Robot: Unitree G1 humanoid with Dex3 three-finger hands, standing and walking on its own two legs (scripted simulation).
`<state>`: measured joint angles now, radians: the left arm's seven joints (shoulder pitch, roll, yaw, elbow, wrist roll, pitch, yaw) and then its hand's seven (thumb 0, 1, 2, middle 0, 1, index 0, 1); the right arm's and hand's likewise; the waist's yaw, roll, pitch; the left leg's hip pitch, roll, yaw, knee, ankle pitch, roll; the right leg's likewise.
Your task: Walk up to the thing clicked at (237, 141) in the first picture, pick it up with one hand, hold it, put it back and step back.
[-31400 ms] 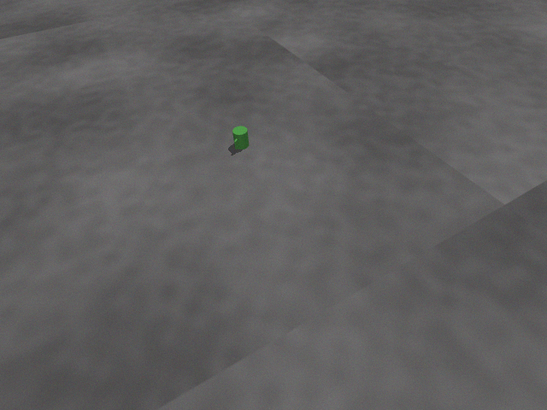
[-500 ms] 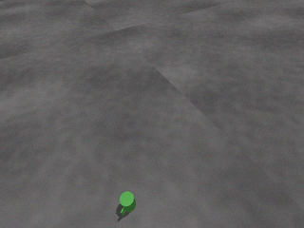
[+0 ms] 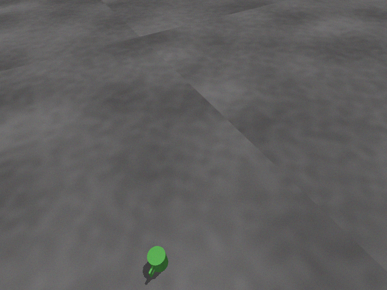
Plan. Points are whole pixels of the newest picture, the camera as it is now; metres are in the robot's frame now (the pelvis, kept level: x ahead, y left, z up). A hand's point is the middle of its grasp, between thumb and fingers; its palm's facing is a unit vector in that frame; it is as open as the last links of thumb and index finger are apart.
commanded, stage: stand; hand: left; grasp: from above
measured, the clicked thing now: (156, 262) +0.40 +0.24 -0.73
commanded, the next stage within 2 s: step back in 0.98 s
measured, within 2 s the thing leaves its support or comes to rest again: neither
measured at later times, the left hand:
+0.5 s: hand out of the picture +0.06 +0.23 -0.16, palm faces +0.00 -0.95 -0.31, open 7.4 cm
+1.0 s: hand out of the picture +0.08 +0.25 -0.15, palm faces +0.00 -0.94 -0.34, open 7.4 cm
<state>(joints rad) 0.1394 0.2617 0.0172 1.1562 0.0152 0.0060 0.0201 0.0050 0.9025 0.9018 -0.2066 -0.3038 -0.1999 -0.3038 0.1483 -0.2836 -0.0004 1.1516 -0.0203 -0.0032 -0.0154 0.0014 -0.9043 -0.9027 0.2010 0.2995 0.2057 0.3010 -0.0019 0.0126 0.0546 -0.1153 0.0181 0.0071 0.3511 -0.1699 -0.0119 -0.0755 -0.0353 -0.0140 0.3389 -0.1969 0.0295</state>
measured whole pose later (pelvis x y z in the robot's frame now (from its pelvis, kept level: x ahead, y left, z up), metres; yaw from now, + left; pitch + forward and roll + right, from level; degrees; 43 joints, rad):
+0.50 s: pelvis +0.00 +0.00 +0.00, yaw +0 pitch -4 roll +0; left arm 0.15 0.28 0.02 1.15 0.02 0.00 0.02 0.01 0.90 0.90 -0.21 -0.30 -0.20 -0.30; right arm 0.13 -0.29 -0.01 1.15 -0.02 -0.01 -0.01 0.00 -0.90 -0.90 0.20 0.30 0.21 0.30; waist 0.00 0.01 0.06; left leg -0.11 0.01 0.02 0.35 -0.18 -0.01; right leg -0.08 -0.04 0.00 0.34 -0.20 0.03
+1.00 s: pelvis +0.01 +0.00 +0.00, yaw +0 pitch -3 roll +0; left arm 0.12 0.33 0.01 1.12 0.00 0.00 0.00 0.01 0.90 0.90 -0.21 -0.30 -0.20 -0.30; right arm 0.11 -0.34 -0.01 1.14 -0.01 -0.01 0.00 0.00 -0.90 -0.90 0.20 0.30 0.21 0.30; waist 0.00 0.01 0.05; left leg -0.12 0.02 0.01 0.35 -0.18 -0.01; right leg -0.09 -0.04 -0.01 0.34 -0.20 0.03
